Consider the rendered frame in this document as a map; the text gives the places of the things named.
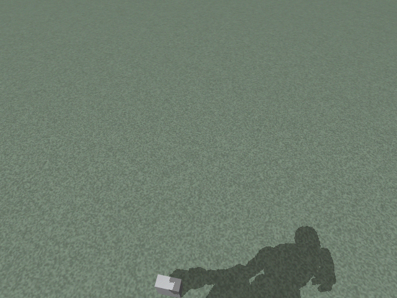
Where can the carton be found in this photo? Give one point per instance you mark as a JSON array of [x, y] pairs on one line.
[[169, 286]]

